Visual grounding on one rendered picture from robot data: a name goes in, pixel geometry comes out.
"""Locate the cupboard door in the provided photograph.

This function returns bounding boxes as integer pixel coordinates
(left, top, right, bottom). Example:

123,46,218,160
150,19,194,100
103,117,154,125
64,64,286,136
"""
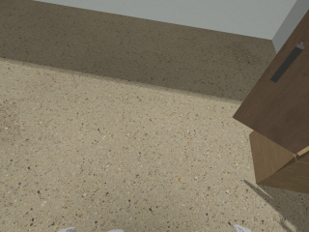
233,10,309,154

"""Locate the handle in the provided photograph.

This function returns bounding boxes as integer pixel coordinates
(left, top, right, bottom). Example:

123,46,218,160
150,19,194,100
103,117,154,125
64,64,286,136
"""
270,40,305,83

